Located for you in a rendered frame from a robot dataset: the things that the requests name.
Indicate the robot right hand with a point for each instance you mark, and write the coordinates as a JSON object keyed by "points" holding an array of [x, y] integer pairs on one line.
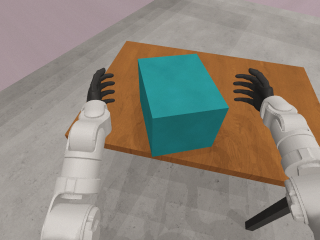
{"points": [[260, 87]]}

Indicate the carton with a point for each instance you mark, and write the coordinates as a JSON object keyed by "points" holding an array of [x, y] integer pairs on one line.
{"points": [[182, 107]]}

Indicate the robot right upper arm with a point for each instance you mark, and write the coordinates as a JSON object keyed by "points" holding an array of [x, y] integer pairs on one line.
{"points": [[303, 198]]}

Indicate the robot left upper arm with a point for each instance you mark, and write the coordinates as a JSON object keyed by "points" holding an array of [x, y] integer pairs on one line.
{"points": [[72, 221]]}

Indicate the robot left hand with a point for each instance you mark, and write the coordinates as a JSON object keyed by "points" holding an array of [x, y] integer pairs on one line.
{"points": [[94, 91]]}

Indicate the robot right forearm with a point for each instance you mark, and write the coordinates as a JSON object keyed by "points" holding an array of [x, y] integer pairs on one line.
{"points": [[298, 148]]}

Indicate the table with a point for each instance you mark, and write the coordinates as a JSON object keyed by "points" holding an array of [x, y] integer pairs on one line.
{"points": [[243, 147]]}

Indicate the robot left forearm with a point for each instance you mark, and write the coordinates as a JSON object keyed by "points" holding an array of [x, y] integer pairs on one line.
{"points": [[79, 176]]}

